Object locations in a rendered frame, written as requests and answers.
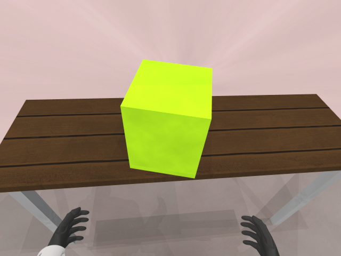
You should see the carton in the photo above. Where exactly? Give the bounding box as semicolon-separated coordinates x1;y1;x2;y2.
120;60;212;178

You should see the robot left forearm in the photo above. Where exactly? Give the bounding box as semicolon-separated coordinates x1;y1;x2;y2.
37;245;66;256

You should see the robot left hand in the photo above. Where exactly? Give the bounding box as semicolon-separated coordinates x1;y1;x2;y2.
48;207;89;248

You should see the robot right hand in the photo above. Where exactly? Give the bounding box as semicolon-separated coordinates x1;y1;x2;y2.
241;215;280;256

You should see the table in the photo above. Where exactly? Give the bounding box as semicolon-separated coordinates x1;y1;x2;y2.
0;94;341;244

